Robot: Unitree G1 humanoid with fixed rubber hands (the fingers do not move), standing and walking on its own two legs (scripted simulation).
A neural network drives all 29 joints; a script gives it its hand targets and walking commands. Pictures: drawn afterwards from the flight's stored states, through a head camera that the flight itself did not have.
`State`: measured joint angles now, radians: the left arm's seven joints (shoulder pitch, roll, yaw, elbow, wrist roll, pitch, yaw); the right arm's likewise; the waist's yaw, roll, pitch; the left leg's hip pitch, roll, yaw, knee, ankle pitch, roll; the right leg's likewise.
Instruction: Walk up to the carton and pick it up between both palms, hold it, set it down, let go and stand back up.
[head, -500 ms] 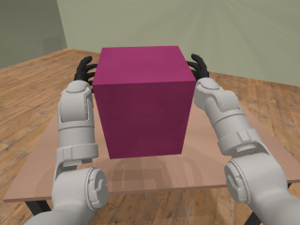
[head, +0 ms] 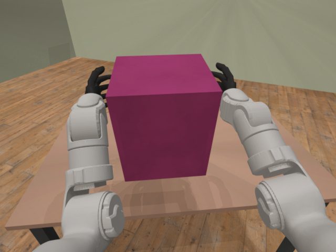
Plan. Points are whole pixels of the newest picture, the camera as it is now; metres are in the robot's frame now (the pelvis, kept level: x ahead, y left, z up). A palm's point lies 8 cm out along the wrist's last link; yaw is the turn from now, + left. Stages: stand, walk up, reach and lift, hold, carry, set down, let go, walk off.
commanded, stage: hold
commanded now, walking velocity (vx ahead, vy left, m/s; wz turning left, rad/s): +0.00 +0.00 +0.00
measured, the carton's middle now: (162, 118) +0.37 +0.02 +0.22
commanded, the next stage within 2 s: none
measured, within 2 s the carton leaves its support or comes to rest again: neither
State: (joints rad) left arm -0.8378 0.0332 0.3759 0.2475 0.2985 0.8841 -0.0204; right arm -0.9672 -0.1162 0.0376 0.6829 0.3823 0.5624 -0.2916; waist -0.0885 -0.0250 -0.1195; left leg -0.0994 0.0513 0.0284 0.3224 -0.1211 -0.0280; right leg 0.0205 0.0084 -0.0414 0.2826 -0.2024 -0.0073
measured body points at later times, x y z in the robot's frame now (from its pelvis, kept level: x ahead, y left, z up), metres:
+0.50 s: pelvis +0.01 +0.01 +0.00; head -0.08 +0.03 +0.44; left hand +0.38 +0.17 +0.28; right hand +0.38 -0.13 +0.28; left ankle +0.04 +0.14 -0.75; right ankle -0.02 -0.11 -0.75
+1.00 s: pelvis +0.01 +0.00 +0.00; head -0.09 +0.02 +0.44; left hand +0.38 +0.17 +0.29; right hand +0.39 -0.13 +0.29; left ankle +0.04 +0.14 -0.75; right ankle -0.02 -0.11 -0.75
